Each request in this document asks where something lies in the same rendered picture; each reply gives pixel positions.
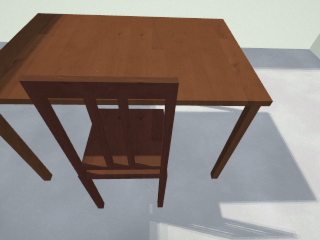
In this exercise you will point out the table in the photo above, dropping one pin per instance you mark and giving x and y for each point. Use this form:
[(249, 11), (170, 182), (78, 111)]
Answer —
[(202, 53)]

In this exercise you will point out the chair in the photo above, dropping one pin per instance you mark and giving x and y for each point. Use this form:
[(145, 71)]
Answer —
[(123, 143)]

